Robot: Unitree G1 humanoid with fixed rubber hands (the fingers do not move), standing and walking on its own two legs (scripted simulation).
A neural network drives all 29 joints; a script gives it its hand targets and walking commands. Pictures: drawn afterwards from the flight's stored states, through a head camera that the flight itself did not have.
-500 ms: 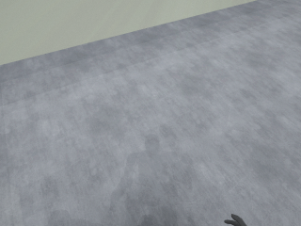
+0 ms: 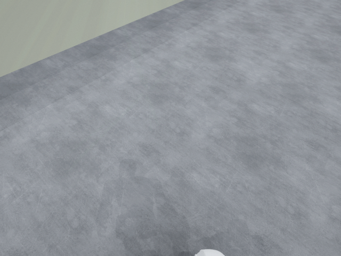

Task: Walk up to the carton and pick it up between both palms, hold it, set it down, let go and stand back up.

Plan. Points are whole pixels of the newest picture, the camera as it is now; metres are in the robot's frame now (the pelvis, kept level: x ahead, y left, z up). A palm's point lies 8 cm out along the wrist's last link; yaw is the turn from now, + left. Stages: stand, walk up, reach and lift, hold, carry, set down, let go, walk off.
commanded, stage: walk up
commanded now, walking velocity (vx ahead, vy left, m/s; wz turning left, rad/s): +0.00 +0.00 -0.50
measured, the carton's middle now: out of the picture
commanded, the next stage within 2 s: none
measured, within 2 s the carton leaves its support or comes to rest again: neither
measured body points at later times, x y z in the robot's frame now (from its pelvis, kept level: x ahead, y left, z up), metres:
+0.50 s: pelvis -0.03 -0.10 +0.01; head +0.00 -0.14 +0.45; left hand +0.08 +0.13 -0.12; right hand +0.00 -0.37 -0.15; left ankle +0.01 +0.11 -0.64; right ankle -0.02 -0.14 -0.74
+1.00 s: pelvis -0.01 -0.03 +0.01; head +0.02 -0.05 +0.45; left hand +0.09 +0.18 -0.14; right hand -0.02 -0.31 -0.14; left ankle +0.07 +0.11 -0.70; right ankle -0.02 -0.14 -0.74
